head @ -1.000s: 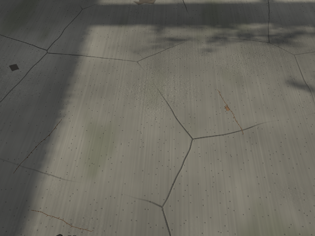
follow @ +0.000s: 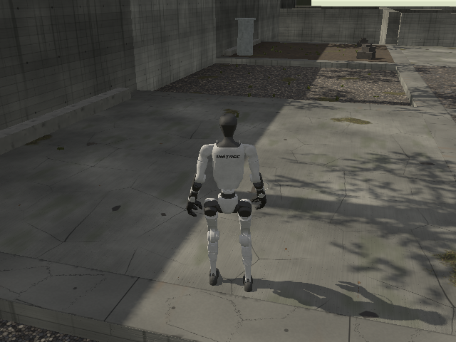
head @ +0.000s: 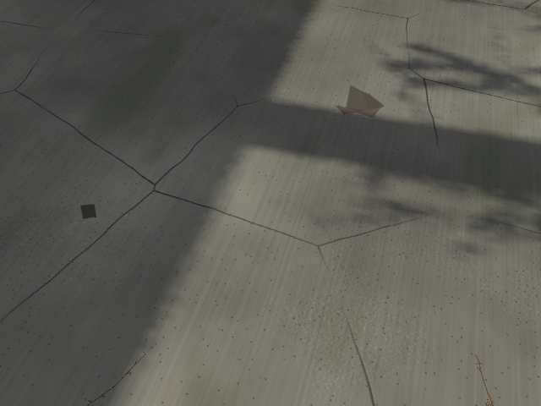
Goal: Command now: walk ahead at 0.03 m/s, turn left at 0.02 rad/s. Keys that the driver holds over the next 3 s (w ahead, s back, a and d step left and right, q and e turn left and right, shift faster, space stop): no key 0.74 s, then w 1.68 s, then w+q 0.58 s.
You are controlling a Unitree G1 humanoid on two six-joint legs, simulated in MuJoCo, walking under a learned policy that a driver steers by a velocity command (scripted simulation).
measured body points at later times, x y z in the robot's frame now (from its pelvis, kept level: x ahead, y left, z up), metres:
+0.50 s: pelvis +0.05 -0.02 +0.01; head +0.06 -0.02 +0.46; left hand +0.08 +0.22 -0.14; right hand +0.14 -0.27 -0.13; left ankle +0.08 +0.11 -0.72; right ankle +0.01 -0.15 -0.72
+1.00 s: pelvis +0.09 +0.00 +0.00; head +0.09 +0.02 +0.45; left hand +0.05 +0.25 -0.16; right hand +0.14 -0.26 -0.14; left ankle +0.09 +0.10 -0.73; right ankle +0.01 -0.15 -0.72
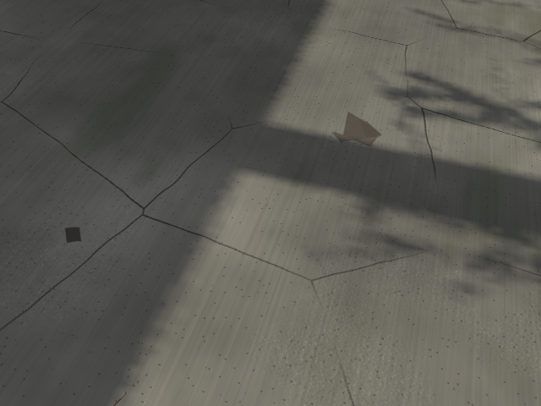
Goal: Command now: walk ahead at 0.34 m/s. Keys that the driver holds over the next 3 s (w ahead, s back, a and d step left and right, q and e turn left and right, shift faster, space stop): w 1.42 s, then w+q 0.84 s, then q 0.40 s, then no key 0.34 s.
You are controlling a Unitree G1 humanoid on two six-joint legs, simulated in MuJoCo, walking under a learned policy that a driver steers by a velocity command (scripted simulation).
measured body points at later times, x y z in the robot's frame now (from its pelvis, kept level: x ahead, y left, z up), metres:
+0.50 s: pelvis +0.23 -0.05 -0.01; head +0.27 -0.05 +0.44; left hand +0.46 +0.19 -0.10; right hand +0.15 -0.30 -0.15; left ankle +0.01 +0.10 -0.69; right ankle +0.36 -0.14 -0.73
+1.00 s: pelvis +0.52 -0.03 +0.00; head +0.55 -0.02 +0.45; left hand +0.46 +0.24 -0.14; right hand +0.74 -0.25 -0.09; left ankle +0.68 +0.09 -0.71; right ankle +0.36 -0.14 -0.72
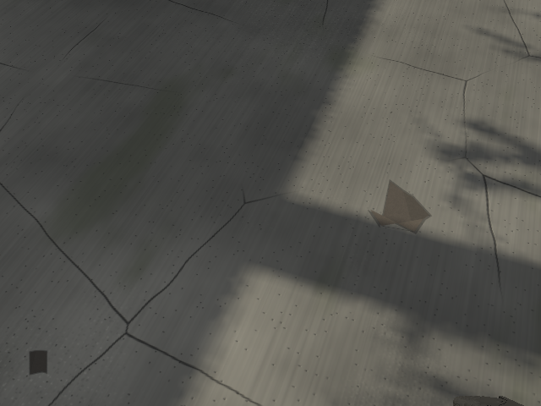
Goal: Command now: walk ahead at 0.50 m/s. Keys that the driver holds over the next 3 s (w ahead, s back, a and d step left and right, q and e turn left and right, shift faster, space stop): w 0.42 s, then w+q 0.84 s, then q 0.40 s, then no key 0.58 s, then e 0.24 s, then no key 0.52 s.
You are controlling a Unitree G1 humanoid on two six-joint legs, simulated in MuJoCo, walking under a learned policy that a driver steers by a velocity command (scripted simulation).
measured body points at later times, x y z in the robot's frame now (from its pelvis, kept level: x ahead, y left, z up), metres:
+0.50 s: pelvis +0.28 +0.01 +0.01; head +0.31 +0.01 +0.46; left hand +0.49 +0.24 -0.09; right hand +0.24 -0.25 -0.13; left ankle +0.16 +0.12 -0.73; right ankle +0.47 -0.13 -0.70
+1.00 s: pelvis +0.55 -0.01 +0.01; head +0.56 +0.01 +0.46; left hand +0.49 +0.26 -0.13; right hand +0.78 -0.21 -0.10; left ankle +0.68 +0.19 -0.68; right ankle +0.47 -0.12 -0.73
